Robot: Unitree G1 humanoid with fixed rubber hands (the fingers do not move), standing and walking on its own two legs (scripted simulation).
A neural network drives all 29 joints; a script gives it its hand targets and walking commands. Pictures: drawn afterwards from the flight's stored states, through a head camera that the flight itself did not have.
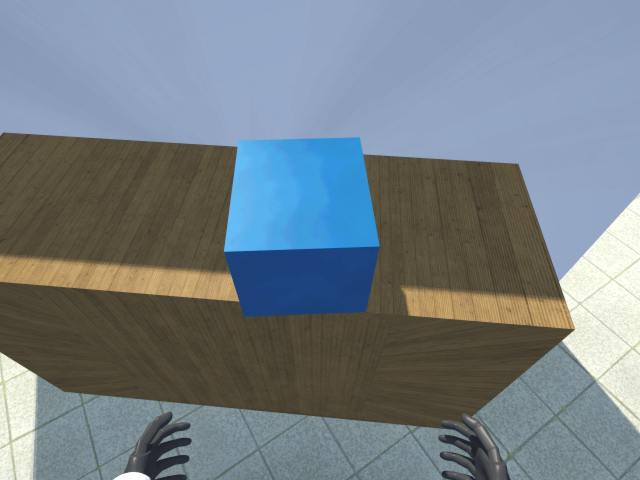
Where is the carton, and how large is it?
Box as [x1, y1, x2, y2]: [224, 137, 379, 316]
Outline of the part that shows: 359,137 238,140 224,253 244,316 365,311 379,246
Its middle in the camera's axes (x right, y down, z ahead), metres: -0.03 -0.03 +0.64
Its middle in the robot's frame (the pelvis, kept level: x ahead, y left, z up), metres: +0.49 +0.05 -0.01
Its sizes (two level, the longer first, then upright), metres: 0.227 0.199 0.176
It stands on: a pedestal, 0.67 m high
